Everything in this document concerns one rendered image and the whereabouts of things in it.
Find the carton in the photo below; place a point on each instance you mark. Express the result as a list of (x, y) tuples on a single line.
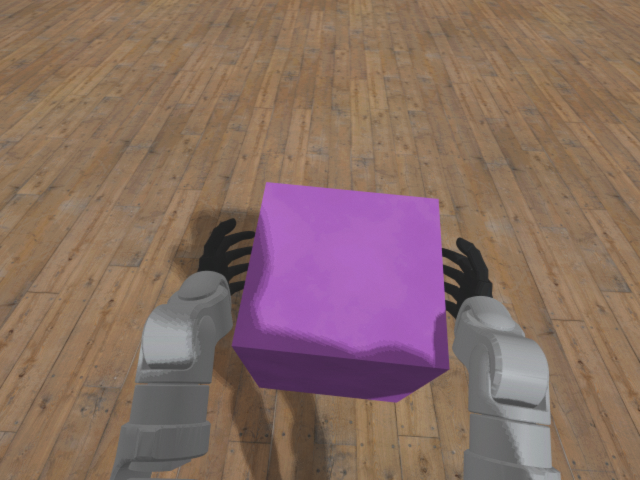
[(344, 294)]

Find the robot right hand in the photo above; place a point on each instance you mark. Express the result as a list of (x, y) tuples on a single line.
[(473, 282)]

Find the left robot forearm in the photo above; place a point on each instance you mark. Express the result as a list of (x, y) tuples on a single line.
[(168, 426)]

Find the right robot forearm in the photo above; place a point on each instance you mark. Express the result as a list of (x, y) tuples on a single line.
[(509, 386)]

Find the robot left hand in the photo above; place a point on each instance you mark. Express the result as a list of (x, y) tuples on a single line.
[(215, 259)]

